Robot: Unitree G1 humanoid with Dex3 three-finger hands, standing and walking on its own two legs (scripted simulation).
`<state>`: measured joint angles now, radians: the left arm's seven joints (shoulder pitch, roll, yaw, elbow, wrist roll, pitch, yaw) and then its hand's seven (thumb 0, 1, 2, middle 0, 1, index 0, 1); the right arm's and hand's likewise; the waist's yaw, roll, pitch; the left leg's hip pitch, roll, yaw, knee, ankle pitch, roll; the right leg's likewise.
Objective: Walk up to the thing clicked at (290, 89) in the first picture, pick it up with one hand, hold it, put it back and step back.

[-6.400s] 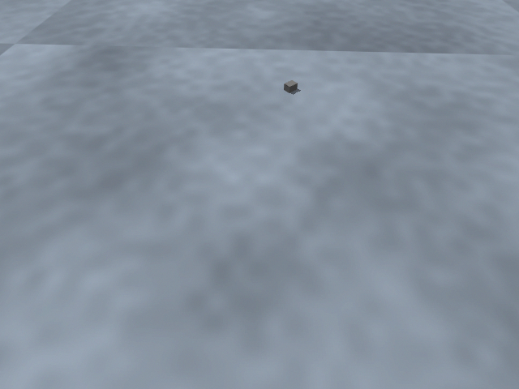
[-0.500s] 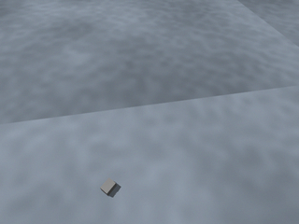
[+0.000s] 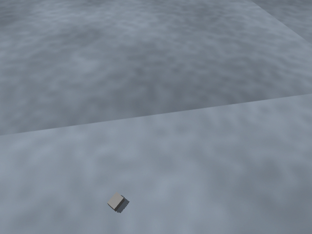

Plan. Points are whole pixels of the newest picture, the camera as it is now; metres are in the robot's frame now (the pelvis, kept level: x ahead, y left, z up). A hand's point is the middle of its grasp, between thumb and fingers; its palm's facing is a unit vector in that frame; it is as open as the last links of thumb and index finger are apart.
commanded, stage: walk up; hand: left
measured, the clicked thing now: (116, 201) +0.41 +0.26 -0.74
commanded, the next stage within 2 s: stand in 1.66 s
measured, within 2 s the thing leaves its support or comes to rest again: neither
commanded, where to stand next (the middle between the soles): +0.04 +0.01 m, yaw +1 degrees
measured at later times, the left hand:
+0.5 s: hand out of the picture +0.08 +0.27 -0.15, palm faces +0.01 -0.95 -0.32, open 7.4 cm
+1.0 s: hand out of the picture +0.08 +0.25 -0.14, palm faces +0.03 -0.94 -0.33, open 7.4 cm
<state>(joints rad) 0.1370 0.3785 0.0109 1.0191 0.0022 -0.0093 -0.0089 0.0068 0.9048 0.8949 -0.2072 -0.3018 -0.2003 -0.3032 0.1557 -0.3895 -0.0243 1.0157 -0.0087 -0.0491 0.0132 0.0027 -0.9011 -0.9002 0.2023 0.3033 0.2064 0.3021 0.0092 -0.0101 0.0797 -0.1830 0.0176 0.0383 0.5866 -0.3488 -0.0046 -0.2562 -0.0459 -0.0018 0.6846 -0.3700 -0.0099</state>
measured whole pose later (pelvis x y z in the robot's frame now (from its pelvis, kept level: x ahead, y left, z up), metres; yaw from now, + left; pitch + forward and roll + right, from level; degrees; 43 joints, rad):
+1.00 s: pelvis +0.02 +0.00 +0.02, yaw +1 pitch -2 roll +0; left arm 0.11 0.34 0.02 1.16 0.00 -0.01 -0.01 0.01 0.91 0.90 -0.21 -0.30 -0.20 -0.30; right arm 0.06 -0.36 0.00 1.15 0.00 -0.02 0.01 0.00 -0.90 -0.90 0.20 0.30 0.21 0.30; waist 0.01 0.02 0.05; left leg -0.15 0.03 -0.01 0.36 -0.16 -0.02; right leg -0.10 -0.02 -0.03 0.33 -0.19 0.02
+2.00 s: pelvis +0.03 +0.00 +0.02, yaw +0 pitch -2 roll +0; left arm 0.10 0.35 0.01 1.14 0.01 -0.01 -0.01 0.01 0.91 0.89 -0.21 -0.30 -0.20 -0.30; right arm 0.08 -0.35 0.01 1.14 -0.01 -0.01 0.01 0.00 -0.90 -0.90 0.20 0.30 0.21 0.30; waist 0.00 0.00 0.05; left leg -0.13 0.03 0.00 0.32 -0.15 -0.03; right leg -0.08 -0.02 -0.03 0.30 -0.18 0.01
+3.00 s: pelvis +0.03 +0.00 +0.02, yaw +0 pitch -2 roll +0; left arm 0.12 0.35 0.00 1.12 0.01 -0.01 0.00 0.01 0.91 0.89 -0.21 -0.30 -0.20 -0.30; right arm 0.10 -0.35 0.01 1.14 -0.01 -0.01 0.01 0.00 -0.90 -0.90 0.20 0.30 0.21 0.30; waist 0.00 0.00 0.05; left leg -0.12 0.04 0.01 0.32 -0.16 -0.03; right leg -0.08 -0.02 -0.02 0.31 -0.19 0.01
